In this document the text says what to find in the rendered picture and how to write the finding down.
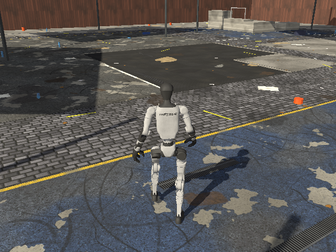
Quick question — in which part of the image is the humanoid robot head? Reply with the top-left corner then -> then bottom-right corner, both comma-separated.
159,83 -> 176,108

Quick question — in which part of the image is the right robot hand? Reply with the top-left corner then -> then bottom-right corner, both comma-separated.
184,138 -> 196,147

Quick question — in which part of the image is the right robot forearm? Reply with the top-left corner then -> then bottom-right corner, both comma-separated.
188,125 -> 196,141

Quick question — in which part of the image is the robot right upper arm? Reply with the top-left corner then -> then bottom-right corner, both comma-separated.
178,105 -> 194,133

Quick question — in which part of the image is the robot left upper arm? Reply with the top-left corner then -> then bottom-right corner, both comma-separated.
142,106 -> 156,136

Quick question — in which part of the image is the robot torso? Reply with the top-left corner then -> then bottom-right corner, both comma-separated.
155,103 -> 180,158

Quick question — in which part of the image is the left robot forearm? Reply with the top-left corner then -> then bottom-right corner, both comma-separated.
134,128 -> 146,151

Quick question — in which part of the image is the left robot hand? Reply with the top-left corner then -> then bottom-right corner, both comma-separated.
132,149 -> 144,163

